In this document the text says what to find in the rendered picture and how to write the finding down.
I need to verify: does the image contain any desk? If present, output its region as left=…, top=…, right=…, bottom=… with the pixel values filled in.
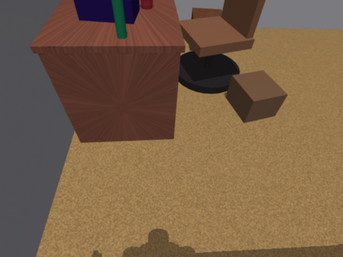
left=30, top=0, right=185, bottom=143

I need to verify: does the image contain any office chair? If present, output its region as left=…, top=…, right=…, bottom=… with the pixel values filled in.
left=178, top=0, right=266, bottom=94

